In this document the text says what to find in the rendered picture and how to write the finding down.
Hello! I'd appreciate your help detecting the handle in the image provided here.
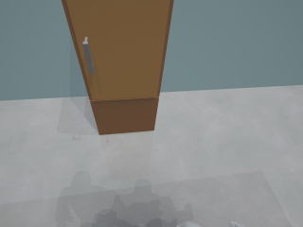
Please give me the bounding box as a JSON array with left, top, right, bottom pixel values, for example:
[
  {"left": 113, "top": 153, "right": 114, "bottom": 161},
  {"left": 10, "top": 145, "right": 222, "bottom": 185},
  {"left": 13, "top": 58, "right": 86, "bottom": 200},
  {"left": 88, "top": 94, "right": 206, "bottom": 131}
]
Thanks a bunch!
[{"left": 82, "top": 37, "right": 95, "bottom": 75}]

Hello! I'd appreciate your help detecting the cupboard door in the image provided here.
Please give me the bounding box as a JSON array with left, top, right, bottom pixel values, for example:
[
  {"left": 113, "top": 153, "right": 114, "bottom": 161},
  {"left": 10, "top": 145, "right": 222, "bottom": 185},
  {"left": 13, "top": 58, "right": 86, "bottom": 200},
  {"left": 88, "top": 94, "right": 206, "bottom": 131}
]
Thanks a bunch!
[{"left": 66, "top": 0, "right": 170, "bottom": 100}]

